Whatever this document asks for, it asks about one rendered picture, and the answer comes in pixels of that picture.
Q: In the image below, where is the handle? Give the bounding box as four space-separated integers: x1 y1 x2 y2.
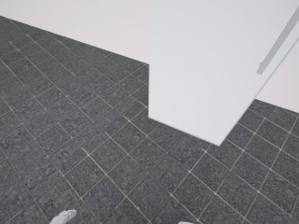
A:
256 6 299 75

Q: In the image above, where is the left robot hand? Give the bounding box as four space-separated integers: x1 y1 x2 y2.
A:
50 209 77 224

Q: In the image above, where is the fridge door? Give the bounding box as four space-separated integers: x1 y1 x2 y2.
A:
149 0 299 145

